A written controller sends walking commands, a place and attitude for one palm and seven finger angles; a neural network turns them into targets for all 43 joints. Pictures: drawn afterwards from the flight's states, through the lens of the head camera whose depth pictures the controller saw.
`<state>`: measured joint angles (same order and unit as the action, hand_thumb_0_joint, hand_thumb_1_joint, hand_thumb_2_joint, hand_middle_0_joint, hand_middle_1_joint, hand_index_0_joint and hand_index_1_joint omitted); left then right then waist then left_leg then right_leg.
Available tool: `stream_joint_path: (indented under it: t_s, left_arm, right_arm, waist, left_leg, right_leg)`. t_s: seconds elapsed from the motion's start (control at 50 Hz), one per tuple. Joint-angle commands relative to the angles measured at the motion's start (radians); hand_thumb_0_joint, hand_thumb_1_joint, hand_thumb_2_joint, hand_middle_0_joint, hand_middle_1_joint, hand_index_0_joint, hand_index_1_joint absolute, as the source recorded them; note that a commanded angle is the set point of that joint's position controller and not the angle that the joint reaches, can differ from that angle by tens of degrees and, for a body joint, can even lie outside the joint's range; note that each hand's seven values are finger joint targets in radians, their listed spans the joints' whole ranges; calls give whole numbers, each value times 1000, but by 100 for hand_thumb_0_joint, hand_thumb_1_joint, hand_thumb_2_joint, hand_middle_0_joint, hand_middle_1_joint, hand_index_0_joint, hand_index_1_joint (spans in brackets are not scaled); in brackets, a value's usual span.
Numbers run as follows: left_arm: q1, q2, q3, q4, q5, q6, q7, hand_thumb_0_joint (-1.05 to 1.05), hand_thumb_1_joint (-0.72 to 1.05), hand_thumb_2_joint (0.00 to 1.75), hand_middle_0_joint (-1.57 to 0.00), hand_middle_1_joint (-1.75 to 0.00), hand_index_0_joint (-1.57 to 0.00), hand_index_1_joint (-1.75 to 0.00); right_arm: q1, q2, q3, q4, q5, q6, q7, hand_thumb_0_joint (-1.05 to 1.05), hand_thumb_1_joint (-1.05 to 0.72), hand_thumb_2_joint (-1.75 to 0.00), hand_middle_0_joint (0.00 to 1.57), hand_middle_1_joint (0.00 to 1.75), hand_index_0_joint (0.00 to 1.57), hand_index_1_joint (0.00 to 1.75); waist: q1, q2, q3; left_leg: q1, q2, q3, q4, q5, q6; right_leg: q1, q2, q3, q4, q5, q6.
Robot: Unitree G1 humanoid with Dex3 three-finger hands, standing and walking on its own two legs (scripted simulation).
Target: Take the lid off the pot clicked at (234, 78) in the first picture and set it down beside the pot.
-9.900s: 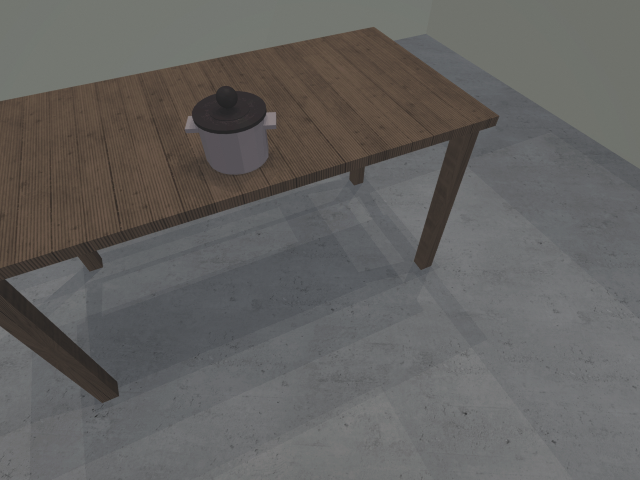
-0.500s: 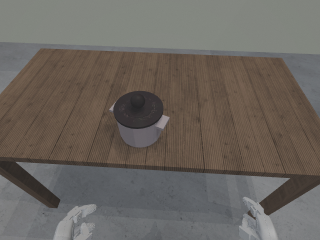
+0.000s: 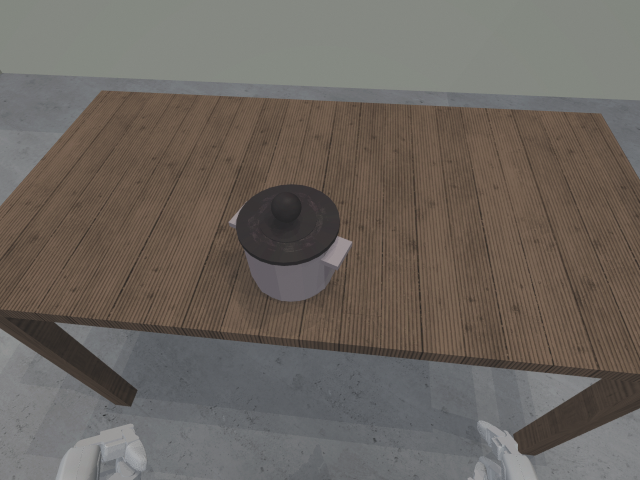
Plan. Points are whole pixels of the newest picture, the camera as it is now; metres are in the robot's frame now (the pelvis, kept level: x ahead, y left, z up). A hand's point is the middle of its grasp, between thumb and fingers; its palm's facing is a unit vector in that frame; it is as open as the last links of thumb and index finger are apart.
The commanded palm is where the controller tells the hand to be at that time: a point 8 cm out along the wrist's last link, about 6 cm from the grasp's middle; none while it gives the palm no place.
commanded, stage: raise the hand higher, near the body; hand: left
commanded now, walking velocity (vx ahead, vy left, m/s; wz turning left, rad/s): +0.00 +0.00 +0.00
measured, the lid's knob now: (286, 207) +0.46 +0.09 +0.06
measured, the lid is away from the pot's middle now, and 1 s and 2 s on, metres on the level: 0.00 0.00 0.00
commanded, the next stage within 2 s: reach forward and open the fingers in 0.70 s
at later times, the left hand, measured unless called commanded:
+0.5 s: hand (122, 420) +0.17 +0.23 +0.04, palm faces +0.26 -0.88 -0.40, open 3.1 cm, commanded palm +0.12 +0.27 +0.08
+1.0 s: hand (84, 395) +0.18 +0.25 +0.09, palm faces -0.07 -0.21 -0.97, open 2.9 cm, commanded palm +0.17 +0.26 +0.14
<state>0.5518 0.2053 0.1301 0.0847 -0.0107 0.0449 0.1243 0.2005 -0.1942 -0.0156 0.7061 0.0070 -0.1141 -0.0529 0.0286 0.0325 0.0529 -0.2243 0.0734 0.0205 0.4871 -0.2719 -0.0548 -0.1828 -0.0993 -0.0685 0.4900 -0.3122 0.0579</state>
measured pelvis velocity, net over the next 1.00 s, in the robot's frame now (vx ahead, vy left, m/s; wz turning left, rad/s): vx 0.00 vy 0.00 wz -0.02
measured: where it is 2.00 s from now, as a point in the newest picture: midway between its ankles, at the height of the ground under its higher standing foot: outside the picture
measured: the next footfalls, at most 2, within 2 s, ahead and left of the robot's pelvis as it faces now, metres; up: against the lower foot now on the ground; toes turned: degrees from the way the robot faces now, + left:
none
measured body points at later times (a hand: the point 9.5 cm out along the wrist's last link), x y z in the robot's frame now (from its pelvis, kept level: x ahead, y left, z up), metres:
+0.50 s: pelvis +0.02 +0.00 +0.00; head +0.04 -0.01 +0.45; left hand +0.15 +0.27 +0.06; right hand +0.22 -0.22 -0.09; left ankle -0.01 +0.16 -0.74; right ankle -0.04 -0.15 -0.74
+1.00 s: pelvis +0.00 +0.00 +0.00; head +0.02 -0.04 +0.45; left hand +0.18 +0.26 +0.14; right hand +0.20 -0.23 -0.11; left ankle -0.01 +0.16 -0.74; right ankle -0.04 -0.15 -0.74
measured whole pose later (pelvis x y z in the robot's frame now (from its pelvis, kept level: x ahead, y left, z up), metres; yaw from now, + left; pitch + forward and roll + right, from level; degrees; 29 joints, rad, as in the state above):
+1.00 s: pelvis +0.00 +0.00 +0.00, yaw -1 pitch +2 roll +0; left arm 0.57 0.56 0.14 -0.46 0.68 0.07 0.03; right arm 0.14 -0.26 -0.01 0.59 0.00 0.03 0.00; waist 0.08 0.09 0.00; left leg -0.27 0.09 0.03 0.53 -0.29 -0.06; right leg -0.24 -0.08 -0.05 0.52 -0.32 0.05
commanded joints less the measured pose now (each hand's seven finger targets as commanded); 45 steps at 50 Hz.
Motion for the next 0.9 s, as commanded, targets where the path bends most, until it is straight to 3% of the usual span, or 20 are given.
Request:
stream_joint_path:
  t_s: [0.0, 0.12, 0.3, 0.34, 0.44, 0.48, 0.5, 0.54, 0.68, 0.7, 0.78, 0.8, 0.82, 0.84, 0.88]
  left_arm:
    - [74, 139, 72, -246, 9, -71, 8, 0, 90, 90, -130, -150, -130, -150]
    - [147, 147, 94, -339, 9, -90, -1, 0, 90, 90, -130, -150, -130, -150]
    - [152, 147, 97, -507, 11, -120, -23, 0, 90, 90, -130, -150, -130, -150]
    - [156, 156, 110, -510, 8, -124, -26, 0, 90, 90, -130, -150, -130, -150]
    - [124, 175, 124, -598, 10, -146, -28, 0, 90, 90, -130, -150, -130, -150]
    - [143, 192, 155, -598, 10, -145, -28, 0, 90, 90, -130, -150, -130, -150]
    - [139, 176, 138, -613, 12, -152, -30, 0, 90, 90, -130, -150, -130, -150]
    - [124, 181, 140, -636, 10, -161, -30, 0, 90, 90, -130, -150, -130, -150]
    - [79, 217, 196, -665, 6, -183, -28, 0, 90, 90, -130, -150, -130, -150]
    - [68, 200, 177, -682, 6, -191, -28, 0, 90, 90, -130, -150, -130, -150]
    - [47, 235, 220, -729, 1, -210, -23, 0, 90, 90, -130, -150, -130, -150]
    - [23, 473, 162, -744, 432, -133, -4, 0, 89, 88, -127, -149, -127, -149]
    - [17, 358, 132, -785, 431, -93, -2, 0, 87, 87, -125, -148, -125, -148]
    - [38, 392, 119, -752, 540, -64, 0, 0, 84, 87, -122, -147, -122, -147]
    - [91, 483, 165, -744, 667, -4, -16, 0, 78, 89, -119, -142, -119, -142]
  right_arm:
    - [-140, -122, -46, -177, 1, -80, -10, 0, -90, -90, 20, 30, 20, 30]
    - [-144, -112, -51, -189, 1, -86, -15, 0, -90, -90, 20, 30, 20, 30]
    - [-145, -101, -43, -223, -2, -76, -17, 0, -90, -90, 20, 30, 20, 30]
    - [-142, -103, -45, -225, -4, -69, -20, 0, -90, -90, 20, 30, 20, 30]
    - [-144, -100, -39, -235, -8, -67, -23, 0, -90, -90, 20, 30, 20, 30]
    - [-158, -95, -39, -232, -10, -68, -20, 0, -90, -90, 20, 30, 20, 30]
    - [-154, -93, -39, -236, -9, -68, -20, 0, -90, -90, 20, 30, 20, 30]
    - [-149, -95, -39, -235, -11, -69, -21, 0, -90, -90, 20, 30, 20, 30]
    - [-168, -92, -35, -232, -12, -75, -20, 0, -90, -90, 20, 30, 20, 30]
    - [-163, -87, -34, -235, -9, -78, -22, 0, -90, -90, 20, 30, 20, 30]
    - [-169, -94, -33, -233, -12, -89, -21, 0, -90, -90, 20, 30, 20, 30]
    - [-132, -173, -23, -229, -31, -28, -2, 0, -90, -90, 20, 30, 20, 30]
    - [-143, -136, -29, -266, -22, 6, 13, 0, -90, -90, 20, 30, 20, 30]
    - [-140, -145, -39, -260, -16, 28, 27, 0, -90, -90, 20, 30, 20, 30]
    - [-178, -159, -39, -285, -7, 78, 48, 0, -90, -90, 20, 30, 20, 30]
  waist:
    - [20, -31, -142]
    - [30, -33, -144]
    - [34, 16, -134]
    - [34, -14, -128]
    - [37, 7, -143]
    - [44, -13, -141]
    - [40, -16, -136]
    - [40, 13, -141]
    - [43, -28, -108]
    - [40, -6, -106]
    - [44, -6, -125]
    - [46, 49, -134]
    - [53, 88, -127]
    - [64, 119, -140]
    - [77, 100, -177]
  left_leg:
    - [106, -80, 46, -43, 293, 79]
    - [132, -73, 55, -45, 358, 82]
    - [167, -66, 67, -51, 435, 83]
    - [170, -65, 67, -54, 435, 84]
    - [186, -63, 69, -56, 445, 83]
    - [180, -62, 65, -55, 435, 82]
    - [180, -58, 69, -55, 432, 82]
    - [186, -60, 73, -56, 422, 82]
    - [168, -57, 71, -67, 332, 77]
    - [170, -54, 77, -64, 325, 79]
    - [174, -56, 73, -68, 303, 75]
    - [36, -63, 69, -38, 363, 81]
    - [20, -62, 67, -42, 397, 79]
    - [34, -50, 69, -29, 394, 74]
    - [20, -50, 59, -7, 375, 70]
  right_leg:
    - [-1, 84, -62, -70, 292, -49]
    - [19, 86, -64, -75, 350, -44]
    - [34, 85, -64, -91, 403, -39]
    - [33, 88, -64, -97, 412, -37]
    - [50, 87, -62, -98, 420, -38]
    - [54, 92, -61, -102, 422, -38]
    - [50, 88, -61, -102, 422, -38]
    - [50, 86, -58, -104, 417, -37]
    - [31, 96, -53, -119, 355, -37]
    - [31, 89, -49, -121, 354, -38]
    - [36, 96, -45, -123, 332, -39]
    - [-13, 93, -36, -28, 339, -38]
    - [-19, 93, -55, -17, 316, -55]
    - [-32, 97, -45, -12, 278, -62]
    - [-20, 109, -29, -14, 272, -74]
